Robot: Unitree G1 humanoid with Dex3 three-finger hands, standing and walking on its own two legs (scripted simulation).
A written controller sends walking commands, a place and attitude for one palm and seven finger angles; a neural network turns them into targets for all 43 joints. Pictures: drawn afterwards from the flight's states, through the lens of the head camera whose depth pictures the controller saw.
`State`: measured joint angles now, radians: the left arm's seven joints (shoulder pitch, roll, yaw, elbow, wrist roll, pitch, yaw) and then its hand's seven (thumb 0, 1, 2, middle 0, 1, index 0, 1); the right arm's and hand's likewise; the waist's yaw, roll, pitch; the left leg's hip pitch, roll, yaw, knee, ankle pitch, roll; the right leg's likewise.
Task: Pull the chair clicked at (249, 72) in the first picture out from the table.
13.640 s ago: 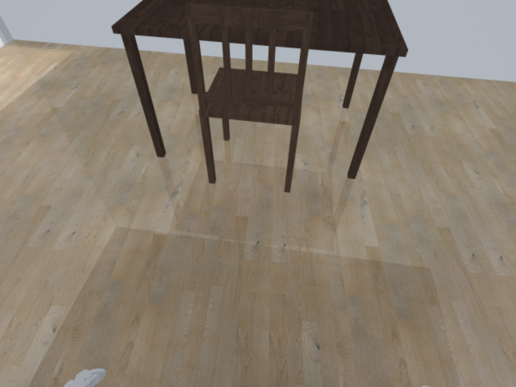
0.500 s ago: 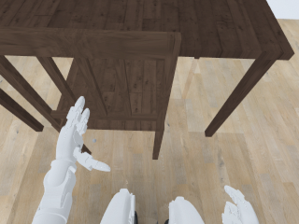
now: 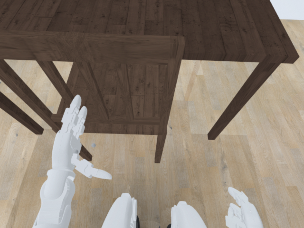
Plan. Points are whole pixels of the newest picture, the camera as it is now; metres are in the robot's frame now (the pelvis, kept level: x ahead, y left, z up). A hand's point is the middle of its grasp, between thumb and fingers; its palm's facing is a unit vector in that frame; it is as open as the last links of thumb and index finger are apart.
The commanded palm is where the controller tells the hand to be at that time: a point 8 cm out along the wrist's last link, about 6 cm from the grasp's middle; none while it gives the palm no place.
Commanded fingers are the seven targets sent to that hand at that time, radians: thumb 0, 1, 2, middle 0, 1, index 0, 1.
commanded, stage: aim the fingers beside a spindle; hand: left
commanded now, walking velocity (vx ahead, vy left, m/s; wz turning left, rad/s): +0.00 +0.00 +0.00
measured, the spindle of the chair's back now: (96, 94) +0.46 +0.18 +0.02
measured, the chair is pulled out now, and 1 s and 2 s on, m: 0.00 0.00 0.00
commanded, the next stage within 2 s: none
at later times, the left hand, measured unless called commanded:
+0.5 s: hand (90, 143) +0.32 +0.18 +0.00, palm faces +0.00 -1.00 -0.02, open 16.9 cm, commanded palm +0.30 +0.22 +0.02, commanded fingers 0.00 -0.50 0.30 -0.06 -0.08 -0.06 -0.08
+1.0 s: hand (95, 145) +0.31 +0.15 +0.03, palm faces -0.03 -1.00 -0.03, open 16.9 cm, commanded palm +0.30 +0.22 +0.02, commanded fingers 0.00 -0.50 0.30 -0.06 -0.08 -0.06 -0.08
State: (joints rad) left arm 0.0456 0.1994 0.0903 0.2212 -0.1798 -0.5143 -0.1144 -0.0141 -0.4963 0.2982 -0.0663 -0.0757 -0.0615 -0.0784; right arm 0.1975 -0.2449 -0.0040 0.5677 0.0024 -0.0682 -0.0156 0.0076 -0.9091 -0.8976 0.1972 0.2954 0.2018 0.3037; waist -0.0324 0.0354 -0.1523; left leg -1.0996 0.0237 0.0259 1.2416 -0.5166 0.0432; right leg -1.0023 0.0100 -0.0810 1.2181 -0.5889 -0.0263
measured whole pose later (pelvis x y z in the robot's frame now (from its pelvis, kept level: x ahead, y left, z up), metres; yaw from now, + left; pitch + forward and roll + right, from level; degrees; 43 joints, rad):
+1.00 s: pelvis +0.00 +0.01 +0.00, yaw +0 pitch +22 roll -3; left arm 0.04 0.19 0.06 0.22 -0.16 -0.50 -0.09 -0.01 -0.50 0.30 -0.07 -0.08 -0.06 -0.08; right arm 0.19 -0.24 0.00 0.56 0.00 -0.06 -0.02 0.01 -0.91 -0.90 0.20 0.30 0.20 0.30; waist -0.03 0.04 -0.15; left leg -1.10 0.02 0.03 1.24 -0.52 0.05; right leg -1.00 0.01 -0.08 1.21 -0.58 -0.02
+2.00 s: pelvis +0.00 +0.00 +0.00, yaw +0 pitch +22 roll -3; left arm 0.04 0.20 0.08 0.21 -0.20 -0.49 -0.14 -0.01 -0.50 0.30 -0.06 -0.08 -0.06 -0.08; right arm 0.20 -0.25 0.00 0.57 0.01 -0.07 -0.02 0.01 -0.91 -0.90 0.20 0.30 0.20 0.30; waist -0.04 0.04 -0.15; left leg -1.11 0.02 0.02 1.24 -0.51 0.05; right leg -1.00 0.01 -0.08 1.21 -0.58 -0.02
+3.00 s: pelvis +0.00 +0.01 +0.00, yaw -1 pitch +24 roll -3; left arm -0.36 0.25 0.20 0.60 -0.15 -0.50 -0.09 -0.01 -0.50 0.30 -0.07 -0.08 -0.06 -0.08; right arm 0.24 -0.25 0.00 0.62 0.00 -0.01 0.00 0.01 -0.91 -0.90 0.20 0.30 0.20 0.30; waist -0.08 0.04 -0.15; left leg -1.16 0.03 0.03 1.25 -0.52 0.05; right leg -1.06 0.02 -0.07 1.22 -0.58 -0.01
